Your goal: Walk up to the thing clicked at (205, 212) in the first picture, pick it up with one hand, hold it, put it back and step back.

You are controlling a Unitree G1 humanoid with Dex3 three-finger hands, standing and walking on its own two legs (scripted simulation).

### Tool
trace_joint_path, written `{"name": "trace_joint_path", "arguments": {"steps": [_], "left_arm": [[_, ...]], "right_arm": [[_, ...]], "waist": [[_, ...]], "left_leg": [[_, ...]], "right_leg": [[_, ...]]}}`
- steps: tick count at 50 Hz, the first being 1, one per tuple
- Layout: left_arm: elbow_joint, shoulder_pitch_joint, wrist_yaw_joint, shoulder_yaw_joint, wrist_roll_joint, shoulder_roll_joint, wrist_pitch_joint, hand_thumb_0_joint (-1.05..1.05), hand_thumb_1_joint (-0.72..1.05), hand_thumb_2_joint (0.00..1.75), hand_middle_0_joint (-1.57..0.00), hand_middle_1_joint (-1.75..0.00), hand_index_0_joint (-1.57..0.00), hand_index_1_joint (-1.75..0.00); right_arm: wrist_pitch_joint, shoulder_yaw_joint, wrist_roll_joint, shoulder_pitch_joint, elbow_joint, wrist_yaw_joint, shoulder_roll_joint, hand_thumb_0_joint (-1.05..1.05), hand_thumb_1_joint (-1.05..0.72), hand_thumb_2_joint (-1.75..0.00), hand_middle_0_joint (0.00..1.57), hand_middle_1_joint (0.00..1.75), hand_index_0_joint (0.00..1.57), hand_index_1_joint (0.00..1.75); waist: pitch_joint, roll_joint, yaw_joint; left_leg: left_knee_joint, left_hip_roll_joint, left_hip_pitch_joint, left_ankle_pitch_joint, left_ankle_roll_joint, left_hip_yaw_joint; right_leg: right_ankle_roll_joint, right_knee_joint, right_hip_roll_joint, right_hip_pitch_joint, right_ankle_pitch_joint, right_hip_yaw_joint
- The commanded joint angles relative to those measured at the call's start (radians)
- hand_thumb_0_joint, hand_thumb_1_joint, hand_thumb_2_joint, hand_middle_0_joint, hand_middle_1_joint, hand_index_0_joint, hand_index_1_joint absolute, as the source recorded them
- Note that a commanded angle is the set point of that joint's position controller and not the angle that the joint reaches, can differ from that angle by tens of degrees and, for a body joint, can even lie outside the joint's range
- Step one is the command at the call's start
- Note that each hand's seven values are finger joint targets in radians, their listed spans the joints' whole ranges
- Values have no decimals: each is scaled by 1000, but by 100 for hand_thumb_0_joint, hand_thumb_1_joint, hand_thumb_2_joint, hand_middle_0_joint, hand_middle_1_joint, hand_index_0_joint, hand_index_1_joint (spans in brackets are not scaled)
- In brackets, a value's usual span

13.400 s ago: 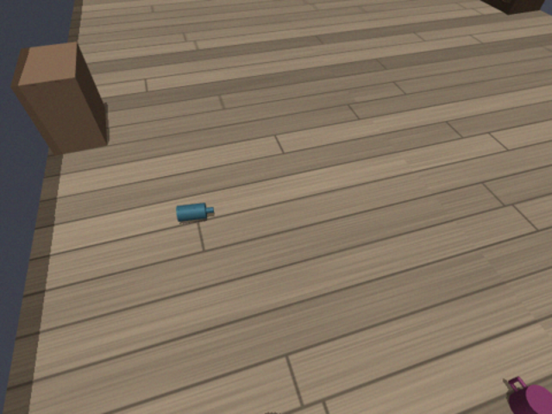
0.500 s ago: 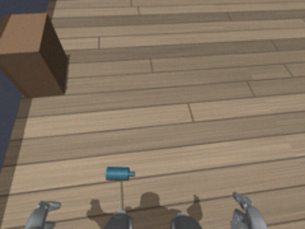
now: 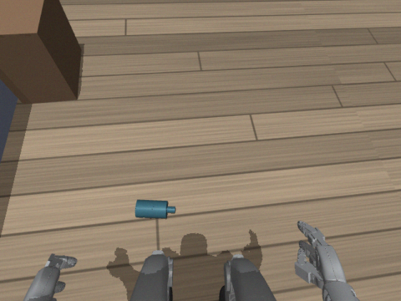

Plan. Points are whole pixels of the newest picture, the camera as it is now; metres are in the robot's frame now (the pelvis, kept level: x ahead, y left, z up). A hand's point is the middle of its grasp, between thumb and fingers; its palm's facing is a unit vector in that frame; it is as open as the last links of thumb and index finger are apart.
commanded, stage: rise first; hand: left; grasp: from above
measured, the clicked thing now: (156, 209) +0.44 +0.16 -0.62
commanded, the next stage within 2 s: none
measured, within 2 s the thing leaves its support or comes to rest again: neither
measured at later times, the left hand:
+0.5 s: hand (106, 241) +0.27 +0.27 -0.34, palm faces -0.48 -0.38 -0.79, open 14.1 cm
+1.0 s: hand (119, 224) +0.34 +0.26 -0.43, palm faces -0.49 -0.10 -0.87, open 14.2 cm
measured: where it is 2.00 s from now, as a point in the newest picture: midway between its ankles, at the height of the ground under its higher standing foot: outside the picture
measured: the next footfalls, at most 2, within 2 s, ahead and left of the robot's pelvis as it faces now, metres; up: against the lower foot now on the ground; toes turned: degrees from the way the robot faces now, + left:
none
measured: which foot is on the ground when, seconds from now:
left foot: down 0.00-1.00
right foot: down 0.00-1.00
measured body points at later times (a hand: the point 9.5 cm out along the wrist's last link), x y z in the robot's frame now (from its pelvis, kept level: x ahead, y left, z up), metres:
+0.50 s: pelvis -0.06 -0.01 -0.19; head +0.15 +0.01 +0.21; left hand +0.30 +0.29 -0.29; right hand +0.10 -0.28 -0.32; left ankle +0.03 +0.12 -0.62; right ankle +0.01 -0.13 -0.62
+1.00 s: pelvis -0.08 +0.00 -0.28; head +0.13 +0.04 +0.11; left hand +0.36 +0.27 -0.38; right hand -0.02 -0.29 -0.40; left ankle +0.03 +0.12 -0.62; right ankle +0.01 -0.13 -0.62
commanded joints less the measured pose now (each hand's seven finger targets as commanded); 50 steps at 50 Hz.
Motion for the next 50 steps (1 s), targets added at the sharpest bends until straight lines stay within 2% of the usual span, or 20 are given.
{"name": "trace_joint_path", "arguments": {"steps": [1, 2, 3, 4, 6, 10, 15, 18, 20, 22, 25, 29, 31, 32, 34, 35, 39, 42, 44, 50], "left_arm": [[-53, -144, 30, 63, 79, 196, -89, 0, -61, 102, -8, -102, -6, -104], [-42, -154, 34, 66, 104, 204, -110, 0, -60, 101, -8, -103, -6, -105], [-13, -175, 38, 48, 127, 194, -130, 0, -60, 101, -8, -103, -7, -105], [-6, -202, 43, 53, 152, 210, -151, 0, -60, 101, -8, -104, -7, -105], [18, -269, 52, 33, 200, 223, -195, 0, -59, 100, -9, -104, -8, -105], [129, -360, 90, 64, 289, 288, -259, 0, -59, 100, -11, -102, -10, -104], [223, -476, 127, 69, 392, 336, -305, 0, -59, 101, -11, -103, -10, -105], [248, -625, 143, 73, 452, 385, -337, 0, -57, 99, -12, -103, -11, -104], [290, -728, 152, 61, 490, 399, -357, 0, -57, 99, -13, -102, -12, -103], [309, -801, 167, 67, 527, 436, -376, 0, -53, 99, -11, -103, -11, -103], [389, -897, 184, 56, 582, 451, -397, 0, -55, 102, -10, -102, -9, -103], [453, -1004, 208, 46, 639, 485, -418, 0, -54, 103, -7, -102, -7, -103], [489, -1043, 223, 61, 661, 528, -425, 0, -50, 101, -8, -101, -8, -101], [515, -1059, 230, 37, 679, 498, -428, 0, -54, 104, -6, -102, -5, -103], [536, -1094, 247, 46, 705, 523, -436, 0, -54, 103, -5, -102, -5, -102], [569, -1111, 252, 36, 720, 522, -437, 0, -55, 104, -5, -101, -4, -102], [623, -1166, 281, 23, 769, 529, -451, 0, -55, 104, -5, -100, -5, -100], [650, -1218, 301, 37, 811, 578, -462, 0, -56, 104, -5, -99, -5, -99], [684, -1229, 312, 15, 830, 547, -467, 0, -56, 104, -6, -97, -5, -98], [717, -1300, 352, 6, 892, 565, -483, 0, -56, 103, -6, -98, -5, -98]], "right_arm": [[-67, -65, 9, -16, -102, -4, -161, 0, -90, -90, 20, 30, 20, 30], [-74, -67, 9, -18, -97, -3, -161, 0, -90, -90, 20, 30, 20, 30], [-79, -67, 9, -20, -87, 0, -167, 0, -90, -90, 20, 30, 20, 30], [-85, -72, 8, -23, -74, 3, -174, 0, -90, -90, 20, 30, 20, 30], [-93, -76, 8, -24, -52, 9, -189, 0, -91, -90, 20, 30, 20, 30], [-94, -81, 8, -32, -5, 22, -204, 0, -94, -91, 20, 30, 20, 30], [-72, -96, 1, -12, 49, 44, -215, 0, -93, -91, 20, 30, 20, 30], [-54, -103, -7, 3, 79, 58, -219, 0, -93, -91, 20, 30, 20, 30], [-41, -105, -12, 12, 90, 63, -217, 0, -94, -91, 20, 30, 20, 30], [-31, -108, -18, 23, 104, 68, -223, 0, -91, -91, 20, 30, 20, 30], [-9, -108, -22, 42, 117, 71, -225, 0, -89, -90, 20, 30, 20, 30], [18, -108, -32, 54, 126, 70, -226, 0, -87, -90, 20, 30, 20, 30], [34, -101, -36, 56, 129, 71, -227, 0, -86, -89, 20, 30, 20, 30], [42, -98, -39, 60, 137, 72, -227, 0, -87, -89, 20, 30, 20, 30], [57, -93, -42, 64, 143, 75, -230, 0, -87, -89, 20, 30, 20, 30], [66, -91, -44, 61, 146, 76, -234, 0, -87, -90, 20, 30, 20, 30], [89, -79, -58, 78, 158, 85, -227, 0, -89, -90, 20, 30, 20, 30], [100, -74, -65, 83, 168, 89, -235, 0, -89, -90, 20, 30, 20, 30], [104, -72, -74, 91, 177, 93, -239, 0, -90, -90, 20, 30, 20, 30], [112, -66, -93, 106, 199, 103, -246, 0, -90, -90, 20, 30, 20, 30]], "waist": [[-232, 57, -30], [-254, 64, -16], [-268, 67, -23], [-303, 86, -6], [-368, 99, -20], [-445, 104, 8], [-579, 71, 26], [-627, 72, 23], [-628, 44, 4], [-655, 70, 12], [-654, 67, 1], [-649, 70, -14], [-643, 63, -16], [-619, 66, -32], [-607, 101, -30], [-578, 107, -43], [-569, 110, -59], [-577, 151, -54], [-558, 158, -76], [-592, 216, -89]], "left_leg": [[-86, -20, 104, 98, 26, 0], [-58, -24, 85, 92, 25, 8], [-38, -25, 65, 85, 21, 4], [-12, -22, 60, 109, 17, 2], [42, -19, 43, 150, 14, -17], [157, -24, -47, 194, 16, -13], [322, -28, -157, 276, 28, 14], [400, -24, -213, 269, 34, 15], [447, -24, -300, 195, 39, 25], [474, -24, -322, 157, 35, 25], [502, -24, -384, 80, 33, 26], [547, -27, -451, -9, 37, 29], [566, -30, -484, -30, 40, 28], [575, -29, -500, -48, 41, 23], [578, -30, -499, -58, 37, 13], [578, -28, -508, -92, 36, -3], [627, -33, -551, -68, 40, 9], [645, -33, -551, -65, 36, 5], [660, -31, -553, -62, 35, 0], [692, -30, -536, -29, 30, -4]], "right_leg": [[-39, -59, 20, -49, 127, 7], [-40, -34, 19, -70, 123, 12], [-41, 0, 20, -105, 116, 12], [-43, 40, 19, -137, 132, 14], [-44, 115, 19, -208, 158, 8], [-47, 227, 25, -316, 182, 5], [-43, 330, 34, -374, 251, 3], [-42, 385, 35, -426, 247, -3], [-38, 402, 37, -447, 204, -1], [-39, 435, 36, -476, 169, -9], [-43, 467, 39, -529, 95, -23], [-43, 495, 44, -586, 3, -33], [-43, 510, 47, -601, -26, -38], [-43, 520, 46, -638, -41, -45], [-47, 554, 45, -678, -44, -58], [-49, 573, 45, -729, -68, -67], [-49, 599, 45, -741, -48, -71], [-55, 634, 45, -786, -43, -77], [-54, 648, 46, -816, -33, -86], [-54, 701, 47, -856, 6, -100]]}}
